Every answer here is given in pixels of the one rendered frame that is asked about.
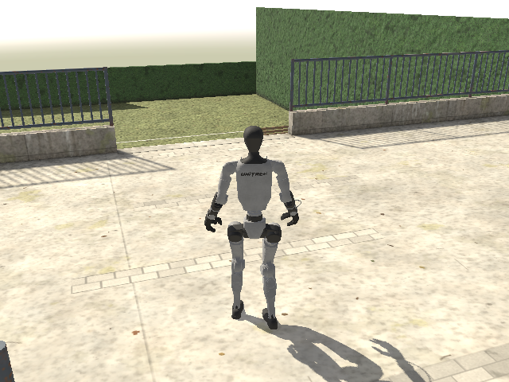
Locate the right robot forearm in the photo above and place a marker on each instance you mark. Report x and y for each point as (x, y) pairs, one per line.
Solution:
(290, 206)

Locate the left robot forearm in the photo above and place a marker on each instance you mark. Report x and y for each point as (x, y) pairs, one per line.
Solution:
(214, 209)

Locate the humanoid robot torso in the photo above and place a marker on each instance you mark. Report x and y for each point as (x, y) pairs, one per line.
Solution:
(254, 183)

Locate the robot right thigh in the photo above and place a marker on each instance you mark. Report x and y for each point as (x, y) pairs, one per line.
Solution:
(269, 248)

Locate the robot left hand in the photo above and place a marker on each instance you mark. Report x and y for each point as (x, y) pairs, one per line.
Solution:
(208, 223)

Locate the left robot upper arm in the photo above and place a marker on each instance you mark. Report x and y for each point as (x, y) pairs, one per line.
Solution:
(224, 182)

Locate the robot right hand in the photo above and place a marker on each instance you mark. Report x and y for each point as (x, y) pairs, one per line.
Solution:
(293, 221)

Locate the right robot upper arm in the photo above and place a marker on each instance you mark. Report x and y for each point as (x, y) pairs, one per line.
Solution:
(283, 181)

